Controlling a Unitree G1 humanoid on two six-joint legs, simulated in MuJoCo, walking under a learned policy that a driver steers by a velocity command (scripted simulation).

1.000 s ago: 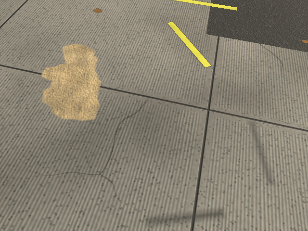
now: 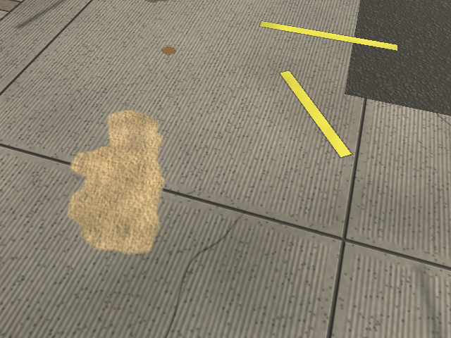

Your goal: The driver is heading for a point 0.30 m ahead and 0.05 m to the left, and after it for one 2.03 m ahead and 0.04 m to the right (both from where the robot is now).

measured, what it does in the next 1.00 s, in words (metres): walks ahead: right foot, then left foot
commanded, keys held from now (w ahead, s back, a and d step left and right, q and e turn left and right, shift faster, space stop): w+q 0.12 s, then q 0.42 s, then e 0.46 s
